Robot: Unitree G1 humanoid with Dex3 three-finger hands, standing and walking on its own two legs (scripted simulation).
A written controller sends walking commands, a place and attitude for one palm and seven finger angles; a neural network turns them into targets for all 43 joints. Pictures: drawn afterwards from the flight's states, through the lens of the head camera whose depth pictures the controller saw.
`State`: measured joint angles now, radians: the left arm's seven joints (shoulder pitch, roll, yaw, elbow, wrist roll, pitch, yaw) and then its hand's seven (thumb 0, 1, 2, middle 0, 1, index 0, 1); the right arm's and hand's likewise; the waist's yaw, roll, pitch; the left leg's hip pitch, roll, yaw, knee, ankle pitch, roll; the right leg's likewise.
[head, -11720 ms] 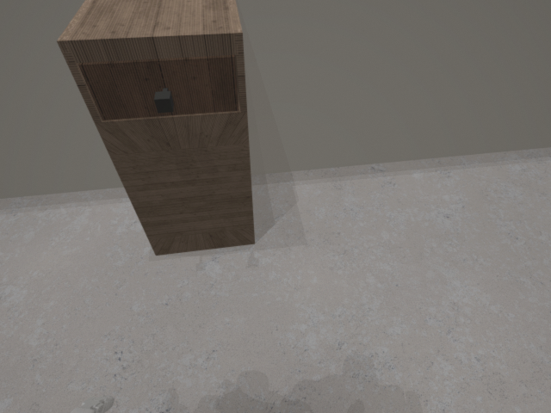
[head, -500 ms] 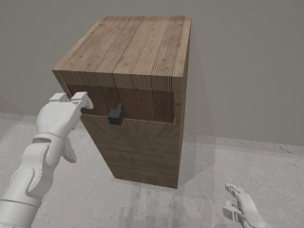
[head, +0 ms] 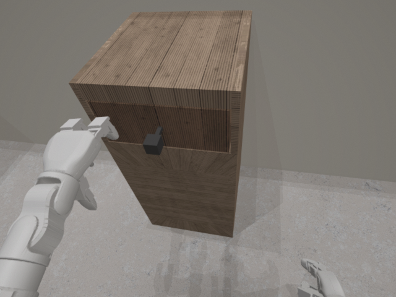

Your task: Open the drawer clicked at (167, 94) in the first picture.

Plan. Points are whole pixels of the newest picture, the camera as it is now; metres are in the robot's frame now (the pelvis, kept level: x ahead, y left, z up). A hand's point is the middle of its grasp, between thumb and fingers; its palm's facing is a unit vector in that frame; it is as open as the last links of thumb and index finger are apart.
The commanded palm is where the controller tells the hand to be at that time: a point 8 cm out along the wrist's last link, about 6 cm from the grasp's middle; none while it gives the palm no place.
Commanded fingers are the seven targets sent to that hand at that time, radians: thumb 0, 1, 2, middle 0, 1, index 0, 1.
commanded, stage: move the hooked fingers above the handle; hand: left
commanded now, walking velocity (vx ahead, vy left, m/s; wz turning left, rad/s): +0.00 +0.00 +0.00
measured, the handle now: (156, 138) +0.49 +0.18 +0.00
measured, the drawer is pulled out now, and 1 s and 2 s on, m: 0.00 0.00 0.00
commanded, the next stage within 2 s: none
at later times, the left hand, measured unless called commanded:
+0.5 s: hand (114, 158) +0.36 +0.22 +0.09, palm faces -0.01 -0.09 -1.00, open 13.8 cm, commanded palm +0.33 +0.23 +0.16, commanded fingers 0.00 -0.50 0.30 -0.30 -1.20 -0.30 -1.20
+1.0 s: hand (134, 152) +0.39 +0.20 +0.07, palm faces -0.04 -0.08 -1.00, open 13.8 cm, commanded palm +0.38 +0.21 +0.14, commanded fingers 0.00 -0.50 0.30 -0.30 -1.20 -0.30 -1.20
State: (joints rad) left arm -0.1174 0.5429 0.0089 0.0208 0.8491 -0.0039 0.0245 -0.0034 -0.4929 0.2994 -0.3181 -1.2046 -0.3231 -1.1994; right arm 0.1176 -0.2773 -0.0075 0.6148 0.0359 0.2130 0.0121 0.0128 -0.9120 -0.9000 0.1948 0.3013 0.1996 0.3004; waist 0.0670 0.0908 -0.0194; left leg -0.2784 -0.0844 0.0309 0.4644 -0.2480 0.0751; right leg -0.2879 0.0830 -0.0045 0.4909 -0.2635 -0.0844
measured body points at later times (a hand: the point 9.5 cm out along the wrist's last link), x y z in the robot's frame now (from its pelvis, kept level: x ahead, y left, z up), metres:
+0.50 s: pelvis +0.00 +0.03 +0.00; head +0.03 +0.00 +0.45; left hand +0.35 +0.23 +0.14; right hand +0.18 -0.19 -0.13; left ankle -0.01 +0.07 -0.74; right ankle -0.01 -0.06 -0.74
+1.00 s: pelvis +0.01 +0.03 -0.01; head +0.05 +0.00 +0.44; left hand +0.39 +0.20 +0.12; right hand +0.16 -0.21 -0.14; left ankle -0.01 +0.07 -0.74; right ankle -0.01 -0.06 -0.74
